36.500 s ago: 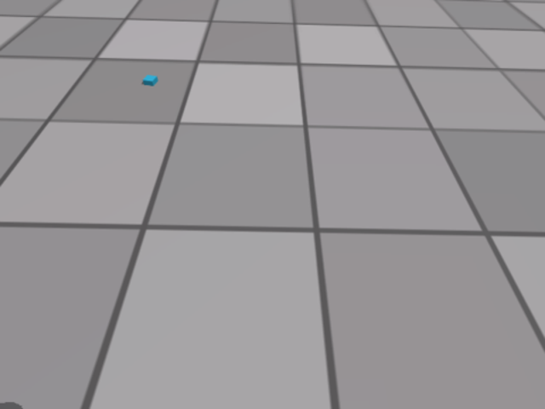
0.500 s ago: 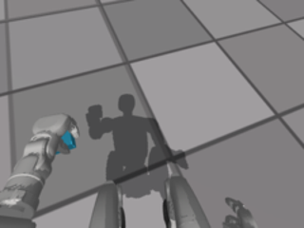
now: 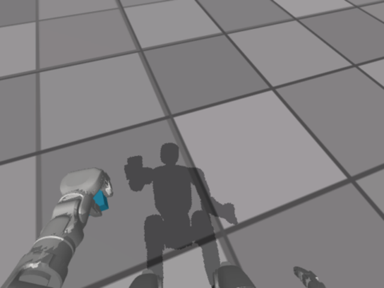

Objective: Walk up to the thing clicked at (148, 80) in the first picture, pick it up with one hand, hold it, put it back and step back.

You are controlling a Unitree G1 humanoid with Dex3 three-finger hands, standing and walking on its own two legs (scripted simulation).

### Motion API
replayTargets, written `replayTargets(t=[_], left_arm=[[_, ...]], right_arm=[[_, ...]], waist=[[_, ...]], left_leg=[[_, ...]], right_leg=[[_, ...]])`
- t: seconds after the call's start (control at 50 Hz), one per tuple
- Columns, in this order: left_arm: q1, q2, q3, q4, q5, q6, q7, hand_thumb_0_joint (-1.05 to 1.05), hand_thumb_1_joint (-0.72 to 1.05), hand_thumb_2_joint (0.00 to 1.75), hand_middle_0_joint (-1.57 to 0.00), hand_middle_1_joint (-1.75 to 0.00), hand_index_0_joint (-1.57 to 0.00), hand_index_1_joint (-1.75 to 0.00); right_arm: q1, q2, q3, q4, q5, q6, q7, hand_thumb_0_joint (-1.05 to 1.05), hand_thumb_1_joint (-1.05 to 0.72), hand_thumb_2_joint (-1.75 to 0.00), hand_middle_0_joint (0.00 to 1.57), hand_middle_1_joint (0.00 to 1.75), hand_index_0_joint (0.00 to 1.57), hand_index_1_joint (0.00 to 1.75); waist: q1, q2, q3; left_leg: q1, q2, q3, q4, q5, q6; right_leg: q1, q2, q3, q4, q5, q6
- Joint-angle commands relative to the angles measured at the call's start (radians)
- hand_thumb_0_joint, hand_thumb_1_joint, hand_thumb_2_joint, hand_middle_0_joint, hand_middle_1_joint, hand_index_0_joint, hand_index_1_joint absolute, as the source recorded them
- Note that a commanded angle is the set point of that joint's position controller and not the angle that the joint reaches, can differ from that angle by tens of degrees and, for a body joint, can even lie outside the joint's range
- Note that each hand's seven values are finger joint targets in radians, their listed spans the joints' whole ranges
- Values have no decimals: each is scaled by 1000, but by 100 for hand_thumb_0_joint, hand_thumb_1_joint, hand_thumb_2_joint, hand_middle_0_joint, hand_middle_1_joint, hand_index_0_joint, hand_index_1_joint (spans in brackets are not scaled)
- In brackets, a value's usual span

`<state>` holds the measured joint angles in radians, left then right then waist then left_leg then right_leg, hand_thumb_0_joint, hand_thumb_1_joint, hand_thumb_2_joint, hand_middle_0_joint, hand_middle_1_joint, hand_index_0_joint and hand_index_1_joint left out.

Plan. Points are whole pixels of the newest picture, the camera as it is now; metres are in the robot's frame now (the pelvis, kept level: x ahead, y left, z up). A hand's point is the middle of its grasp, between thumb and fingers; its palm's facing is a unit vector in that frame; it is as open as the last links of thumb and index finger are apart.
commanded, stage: lift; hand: left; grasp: from above
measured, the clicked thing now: (89, 198) +0.36 +0.24 -0.11
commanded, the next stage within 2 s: hold in 0.06 s
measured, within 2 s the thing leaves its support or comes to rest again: neither
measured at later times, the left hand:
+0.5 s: hand (79, 185) +0.35 +0.23 -0.02, palm faces -0.43 -0.06 -0.90, open 6.1 cm
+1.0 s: hand (80, 188) +0.33 +0.21 +0.01, palm faces -0.43 -0.06 -0.90, open 6.1 cm
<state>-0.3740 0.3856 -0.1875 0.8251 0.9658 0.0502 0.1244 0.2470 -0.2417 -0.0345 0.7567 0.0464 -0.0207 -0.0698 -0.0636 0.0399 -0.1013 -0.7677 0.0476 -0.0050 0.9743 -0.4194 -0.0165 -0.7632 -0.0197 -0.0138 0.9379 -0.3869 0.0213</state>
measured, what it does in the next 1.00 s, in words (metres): stands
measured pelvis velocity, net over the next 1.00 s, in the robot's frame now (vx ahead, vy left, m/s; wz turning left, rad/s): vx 0.02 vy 0.00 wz -0.01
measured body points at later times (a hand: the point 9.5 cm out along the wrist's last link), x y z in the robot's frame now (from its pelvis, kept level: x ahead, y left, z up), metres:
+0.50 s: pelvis +0.03 +0.01 +0.03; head +0.06 +0.00 +0.48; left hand +0.37 +0.23 +0.03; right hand +0.14 -0.25 -0.09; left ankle +0.03 +0.13 -0.68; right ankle +0.04 -0.13 -0.68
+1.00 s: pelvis +0.02 +0.00 +0.05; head +0.04 -0.03 +0.49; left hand +0.35 +0.21 +0.06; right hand +0.15 -0.27 -0.07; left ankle +0.03 +0.13 -0.68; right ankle +0.04 -0.14 -0.68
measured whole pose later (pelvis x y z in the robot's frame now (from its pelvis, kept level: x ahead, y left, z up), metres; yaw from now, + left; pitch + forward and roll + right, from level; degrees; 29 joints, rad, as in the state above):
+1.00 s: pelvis +0.02 +0.00 +0.05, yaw -1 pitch +4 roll +0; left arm -0.26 0.39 -0.21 0.64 0.99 0.04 -0.02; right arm 0.21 -0.26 -0.04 0.69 0.06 0.06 -0.05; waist 0.00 0.05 -0.06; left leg -0.38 0.04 0.03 0.62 -0.31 -0.02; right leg -0.41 -0.03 0.01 0.63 -0.29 0.02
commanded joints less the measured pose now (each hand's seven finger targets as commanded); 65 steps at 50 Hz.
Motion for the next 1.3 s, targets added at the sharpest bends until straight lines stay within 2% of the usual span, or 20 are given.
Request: replayTargets(t=[0.0,0.1,0.18,0.22,0.26,0.3,0.38,0.44,0.48,0.58,0.6,0.62,0.64,0.66,0.72,0.84,0.96,1.16,1.18,1.28], left_arm=[[-324,203,71,-164,12,3,38,0,92,25,-100,-67,-117,-50],[-263,170,51,-143,4,8,15,0,91,25,-99,-69,-116,-51],[-291,189,61,-198,5,-1,0,0,92,25,-98,-68,-116,-50],[-276,187,50,-195,23,-2,-10,0,91,23,-98,-68,-115,-50],[-285,191,53,-205,26,-12,-21,0,91,22,-97,-67,-115,-49],[-295,208,70,-237,20,-19,-26,0,89,23,-96,-68,-114,-50],[-236,182,58,-229,35,-15,-27,0,86,24,-95,-66,-112,-49],[-262,186,57,-260,24,-18,-39,0,85,26,-95,-66,-112,-49],[-234,172,48,-251,26,-11,-46,0,86,27,-98,-64,-113,-49],[-226,206,69,-278,21,-13,-68,0,87,26,-99,-63,-114,-48],[-212,195,61,-276,26,-12,-75,0,87,24,-98,-64,-114,-47],[-216,197,61,-298,26,-14,-80,0,86,25,-98,-63,-113,-47],[-213,199,65,-303,28,-14,-85,0,84,26,-98,-63,-113,-48],[-220,213,75,-325,28,-17,-86,0,85,26,-98,-63,-113,-48],[-218,204,72,-344,28,-17,-89,0,86,25,-98,-63,-113,-47],[-201,203,73,-347,28,-11,-97,0,86,27,-100,-62,-115,-47],[-194,195,61,-381,21,-10,-121,0,87,27,-100,-62,-115,-47],[-193,224,90,-402,16,-25,-132,0,87,20,-98,-61,-114,-44],[-194,212,79,-398,19,-26,-134,0,87,19,-98,-61,-114,-44],[-193,231,99,-423,14,-29,-138,0,88,20,-99,-60,-115,-43]], right_arm=[[14,-133,-52,-95,-4,-30,-6,0,-90,-90,20,30,20,30],[7,-138,-59,-104,-1,-23,3,0,-90,-90,20,30,20,30],[-3,-141,-61,-111,-1,-16,7,0,-90,-89,20,30,20,30],[-8,-136,-58,-112,2,-11,7,0,-90,-90,20,30,20,30],[-4,-142,-59,-114,2,-9,7,0,-90,-89,20,30,20,30],[-8,-144,-63,-121,1,-5,10,0,-90,-90,20,30,20,30],[-10,-140,-61,-128,3,3,15,0,-90,-90,20,30,20,30],[-13,-146,-68,-132,3,8,19,0,-90,-90,20,30,20,30],[-15,-144,-65,-139,6,14,20,0,-90,-90,20,30,20,30],[-36,-146,-62,-154,7,23,20,0,-90,-90,20,30,20,30],[-35,-144,-61,-158,8,25,20,0,-90,-90,20,30,20,30],[-44,-144,-61,-162,8,27,19,0,-90,-90,20,30,20,30],[-38,-145,-63,-165,10,29,20,0,-90,-90,20,30,20,30],[-46,-144,-62,-167,8,32,19,0,-90,-90,20,30,20,30],[-50,-146,-60,-174,10,36,19,0,-90,-90,20,30,20,30],[-80,-142,-53,-189,13,42,18,0,-90,-90,20,30,20,30],[-98,-140,-49,-199,14,43,13,0,-90,-90,20,30,20,30],[-139,-134,-35,-216,19,36,3,0,-90,-90,20,30,20,30],[-141,-131,-32,-215,19,35,2,0,-90,-90,20,30,20,30],[-146,-133,-36,-212,19,31,0,0,-90,-90,20,30,20,30]], waist=[[0,5,-303],[19,-7,-269],[20,14,-283],[25,14,-264],[15,0,-261],[30,42,-277],[37,10,-250],[30,15,-265],[32,-13,-245],[48,-9,-230],[41,-19,-232],[52,-19,-241],[45,-21,-244],[58,-10,-246],[48,-17,-237],[61,-17,-185],[57,-29,-183],[70,-25,-141],[63,-41,-135],[70,-38,-166]], left_leg=[[235,-57,3,-190,195,24],[297,-50,-1,-254,247,18],[354,-49,2,-284,281,14],[367,-50,7,-296,309,13],[382,-47,6,-308,323,13],[417,-45,8,-323,341,6],[423,-50,10,-335,389,8],[454,-49,17,-340,432,7],[450,-54,22,-344,426,12],[455,-57,27,-366,405,15],[453,-58,29,-365,412,17],[465,-59,29,-367,421,18],[467,-60,31,-366,429,19],[478,-61,33,-370,429,18],[485,-62,35,-383,422,20],[483,-61,35,-421,342,22],[503,-61,39,-435,332,26],[508,-65,45,-481,234,28],[505,-64,42,-482,225,29],[536,-68,52,-485,253,33]], right_leg=[[228,42,27,-203,186,-22],[268,51,7,-237,210,-29],[298,54,4,-264,232,-30],[306,53,2,-271,255,-30],[316,57,0,-277,264,-32],[320,57,-3,-284,268,-35],[353,56,2,-298,315,-34],[377,58,0,-304,348,-32],[390,54,6,-318,359,-29],[418,50,10,-339,344,-27],[423,50,11,-338,357,-26],[436,48,13,-342,366,-24],[436,48,15,-341,376,-24],[448,46,14,-348,375,-24],[447,46,17,-356,375,-24],[443,45,16,-388,289,-25],[448,41,20,-408,284,-20],[448,37,27,-455,178,-22],[445,37,27,-457,168,-20],[475,31,31,-468,199,-13]])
